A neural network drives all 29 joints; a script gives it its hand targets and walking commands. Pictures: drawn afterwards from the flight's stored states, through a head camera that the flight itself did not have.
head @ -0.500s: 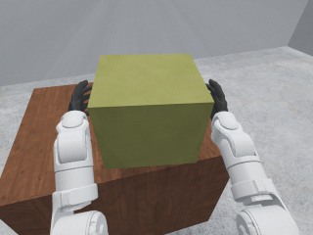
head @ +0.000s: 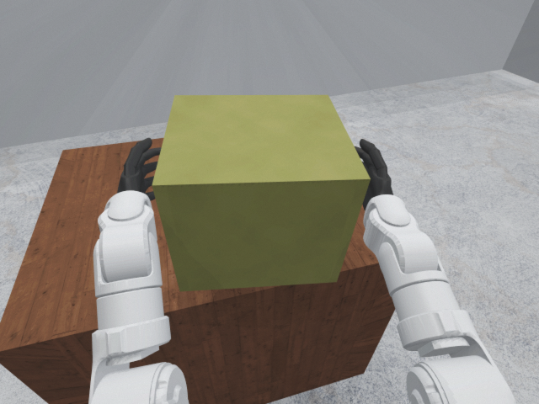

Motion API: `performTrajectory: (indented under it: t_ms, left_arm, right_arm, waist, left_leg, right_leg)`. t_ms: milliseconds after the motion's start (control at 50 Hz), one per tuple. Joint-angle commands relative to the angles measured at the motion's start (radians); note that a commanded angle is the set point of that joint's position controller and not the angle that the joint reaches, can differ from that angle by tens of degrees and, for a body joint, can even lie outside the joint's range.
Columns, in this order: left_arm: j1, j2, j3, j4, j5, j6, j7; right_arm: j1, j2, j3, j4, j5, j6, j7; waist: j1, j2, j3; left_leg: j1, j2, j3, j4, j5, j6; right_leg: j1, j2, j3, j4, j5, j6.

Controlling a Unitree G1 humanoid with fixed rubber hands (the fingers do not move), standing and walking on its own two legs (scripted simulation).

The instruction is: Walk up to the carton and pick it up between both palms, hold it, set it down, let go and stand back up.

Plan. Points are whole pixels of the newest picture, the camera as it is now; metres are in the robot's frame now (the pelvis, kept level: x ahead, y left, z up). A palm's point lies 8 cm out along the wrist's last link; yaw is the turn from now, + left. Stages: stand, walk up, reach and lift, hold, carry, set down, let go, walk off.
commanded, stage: hold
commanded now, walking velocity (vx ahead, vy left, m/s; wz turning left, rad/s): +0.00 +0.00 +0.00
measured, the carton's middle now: (256, 189) +0.41 +0.02 +0.15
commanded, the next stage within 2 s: none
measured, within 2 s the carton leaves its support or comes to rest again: neither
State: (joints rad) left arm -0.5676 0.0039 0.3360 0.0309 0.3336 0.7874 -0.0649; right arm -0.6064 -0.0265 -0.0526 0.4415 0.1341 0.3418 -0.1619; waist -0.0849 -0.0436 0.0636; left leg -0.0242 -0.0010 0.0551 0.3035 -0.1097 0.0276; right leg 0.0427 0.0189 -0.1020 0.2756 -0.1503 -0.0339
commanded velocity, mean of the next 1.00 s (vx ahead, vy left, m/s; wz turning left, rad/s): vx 0.00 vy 0.00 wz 0.00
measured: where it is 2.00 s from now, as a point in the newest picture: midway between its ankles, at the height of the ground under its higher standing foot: outside the picture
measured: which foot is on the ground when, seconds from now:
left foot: down 0.00-1.00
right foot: down 0.00-1.00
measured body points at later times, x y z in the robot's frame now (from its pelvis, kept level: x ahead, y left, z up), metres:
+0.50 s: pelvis +0.00 +0.00 +0.00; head -0.05 +0.03 +0.45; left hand +0.37 +0.18 +0.19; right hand +0.37 -0.15 +0.18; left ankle +0.05 +0.10 -0.75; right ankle +0.02 -0.09 -0.75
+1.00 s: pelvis +0.01 +0.00 +0.00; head -0.04 +0.03 +0.45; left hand +0.37 +0.18 +0.19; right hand +0.37 -0.15 +0.19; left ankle +0.05 +0.10 -0.75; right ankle +0.02 -0.09 -0.75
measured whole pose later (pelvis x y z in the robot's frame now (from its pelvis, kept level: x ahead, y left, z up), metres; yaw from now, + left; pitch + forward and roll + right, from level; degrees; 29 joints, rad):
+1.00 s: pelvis +0.01 +0.00 +0.00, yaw +0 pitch -10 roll -1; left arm -0.55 0.01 0.32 0.02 0.32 0.79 -0.05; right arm -0.61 -0.04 -0.05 0.44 0.15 0.35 -0.16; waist -0.09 -0.06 0.04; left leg -0.02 0.00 0.06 0.31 -0.13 0.03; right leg 0.05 0.02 -0.10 0.27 -0.16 -0.03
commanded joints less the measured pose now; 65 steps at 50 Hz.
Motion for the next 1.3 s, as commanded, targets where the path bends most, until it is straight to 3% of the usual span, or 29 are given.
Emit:
performTrajectory:
  t_ms: [0, 40, 200, 400, 420, 440, 560, 680, 900, 1280]
  left_arm:
    - [-0.663, -0.401, -0.46, -0.149, -0.181, -0.086, -0.148]
    - [-0.669, -0.393, -0.451, -0.122, -0.177, -0.084, -0.148]
    - [-0.683, -0.395, -0.413, -0.061, -0.152, -0.08, -0.154]
    - [-0.66, -0.415, -0.463, -0.138, -0.178, -0.091, -0.142]
    - [-0.656, -0.412, -0.459, -0.122, -0.172, -0.088, -0.14]
    - [-0.64, -0.415, -0.48, -0.092, -0.192, -0.084, -0.146]
    - [-0.653, -0.419, -0.472, -0.103, -0.179, -0.073, -0.138]
    - [-0.643, -0.416, -0.485, -0.133, -0.186, -0.062, -0.138]
    - [-0.629, -0.402, -0.481, -0.156, -0.191, -0.072, -0.149]
    - [-0.66, -0.397, -0.46, -0.119, -0.189, -0.078, -0.161]
  right_arm:
    - [-0.746, 0.457, 0.33, -0.278, 0.071, -0.081, 0.132]
    - [-0.747, 0.444, 0.313, -0.254, 0.067, -0.081, 0.134]
    - [-0.791, 0.444, 0.28, -0.211, 0.037, -0.098, 0.145]
    - [-0.777, 0.438, 0.322, -0.29, 0.082, -0.113, 0.137]
    - [-0.761, 0.429, 0.316, -0.256, 0.081, -0.105, 0.138]
    - [-0.84, 0.441, 0.331, -0.355, 0.076, -0.12, 0.132]
    - [-0.783, 0.43, 0.305, -0.266, 0.074, -0.096, 0.143]
    - [-0.774, 0.419, 0.304, -0.279, 0.091, -0.087, 0.143]
    - [-0.759, 0.436, 0.342, -0.324, 0.106, -0.073, 0.126]
    - [-0.768, 0.455, 0.332, -0.298, 0.087, -0.066, 0.119]
  waist:
    - [-0.008, 0.059, -0.425]
    - [-0.013, 0.077, -0.393]
    - [0.002, 0.062, -0.375]
    - [-0.017, 0.08, -0.458]
    - [-0.018, 0.09, -0.408]
    - [-0.003, 0.043, -0.448]
    - [-0.002, 0.085, -0.381]
    - [-0.015, 0.1, -0.415]
    - [-0.015, 0.079, -0.422]
    - [-0.011, 0.071, -0.403]
  left_leg:
    - [0.159, -0.007, -0.009, -0.023, 0.129, -0.017]
    - [0.161, -0.009, -0.009, -0.024, 0.116, -0.02]
    - [0.133, -0.004, 0.0, -0.038, 0.059, -0.005]
    - [0.217, -0.005, -0.014, 0.012, 0.223, -0.035]
    - [0.205, -0.002, -0.016, 0.004, 0.202, -0.038]
    - [0.208, -0.001, -0.012, 0.009, 0.177, -0.019]
    - [0.179, 0.012, -0.014, -0.024, 0.111, -0.021]
    - [0.211, 0.007, -0.016, -0.002, 0.171, -0.033]
    - [0.199, -0.008, -0.016, 0.008, 0.203, -0.034]
    - [0.167, -0.011, -0.008, -0.015, 0.116, -0.018]
  right_leg:
    - [0.022, -0.002, 0.022, -0.038, 0.131, 0.061]
    - [0.0, -0.009, 0.025, -0.045, 0.112, 0.061]
    - [0.008, -0.008, 0.02, -0.047, 0.052, 0.062]
    - [0.01, 0.009, 0.008, -0.032, 0.183, 0.058]
    - [-0.009, 0.009, 0.009, -0.037, 0.155, 0.052]
    - [-0.017, 0.014, -0.003, -0.044, 0.118, 0.05]
    - [-0.049, 0.008, 0.007, -0.052, 0.036, 0.037]
    - [-0.04, 0.01, 0.008, -0.049, 0.081, 0.04]
    - [0.003, 0.008, 0.012, -0.039, 0.177, 0.055]
    - [-0.007, -0.002, 0.019, -0.047, 0.124, 0.058]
